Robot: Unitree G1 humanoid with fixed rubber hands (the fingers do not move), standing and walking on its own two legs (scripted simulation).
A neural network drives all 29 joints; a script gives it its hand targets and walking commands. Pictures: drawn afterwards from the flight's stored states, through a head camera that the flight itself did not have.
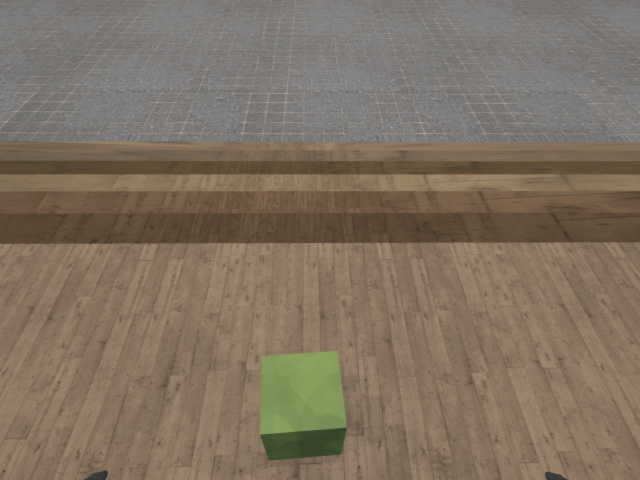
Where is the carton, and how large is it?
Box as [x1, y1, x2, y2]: [260, 351, 346, 460]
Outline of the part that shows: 337,351 262,356 260,435 269,460 341,453 346,424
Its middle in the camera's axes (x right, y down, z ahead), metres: -0.04 +0.48 +1.09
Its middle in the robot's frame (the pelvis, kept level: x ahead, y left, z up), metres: +0.44 +0.05 -0.66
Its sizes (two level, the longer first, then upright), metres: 0.210 0.200 0.250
